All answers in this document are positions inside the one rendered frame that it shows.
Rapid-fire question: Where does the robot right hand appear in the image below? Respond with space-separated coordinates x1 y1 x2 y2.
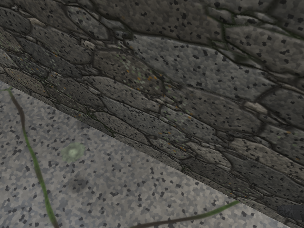
276 204 304 222

